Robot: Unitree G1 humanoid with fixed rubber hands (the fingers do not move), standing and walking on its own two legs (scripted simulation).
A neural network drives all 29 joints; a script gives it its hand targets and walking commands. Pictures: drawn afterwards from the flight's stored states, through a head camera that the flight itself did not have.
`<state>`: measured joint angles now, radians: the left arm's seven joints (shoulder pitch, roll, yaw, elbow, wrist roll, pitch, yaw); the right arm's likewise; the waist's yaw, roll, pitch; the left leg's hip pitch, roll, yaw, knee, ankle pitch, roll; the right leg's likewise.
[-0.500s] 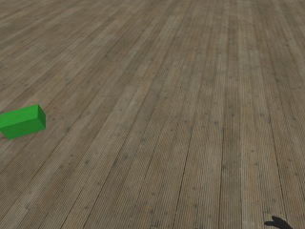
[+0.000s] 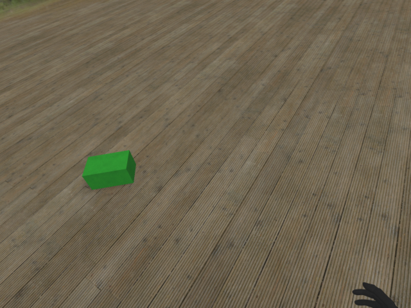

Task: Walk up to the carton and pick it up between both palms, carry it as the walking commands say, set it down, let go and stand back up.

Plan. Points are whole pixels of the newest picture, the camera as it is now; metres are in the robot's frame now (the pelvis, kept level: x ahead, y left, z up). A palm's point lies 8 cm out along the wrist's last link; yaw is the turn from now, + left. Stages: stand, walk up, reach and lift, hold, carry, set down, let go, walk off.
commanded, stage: walk up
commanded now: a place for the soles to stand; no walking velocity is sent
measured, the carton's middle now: (110, 169) +1.14 +0.78 -0.70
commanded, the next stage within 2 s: none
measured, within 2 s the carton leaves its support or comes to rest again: neither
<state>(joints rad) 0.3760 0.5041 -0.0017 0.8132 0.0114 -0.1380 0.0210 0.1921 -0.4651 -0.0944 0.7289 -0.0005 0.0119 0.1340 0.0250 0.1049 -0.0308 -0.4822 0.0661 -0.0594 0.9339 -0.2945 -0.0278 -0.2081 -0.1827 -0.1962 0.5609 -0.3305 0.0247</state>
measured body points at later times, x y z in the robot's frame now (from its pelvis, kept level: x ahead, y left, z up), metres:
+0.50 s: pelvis +0.15 +0.10 -0.02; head +0.16 +0.08 +0.43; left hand +0.18 +0.45 -0.09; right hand +0.31 -0.21 -0.11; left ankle +0.10 +0.21 -0.71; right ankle +0.20 +0.01 -0.74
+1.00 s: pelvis +0.28 +0.24 -0.02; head +0.29 +0.24 +0.43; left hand +0.28 +0.60 -0.10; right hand +0.46 -0.06 -0.10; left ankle +0.28 +0.34 -0.73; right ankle +0.31 +0.10 -0.69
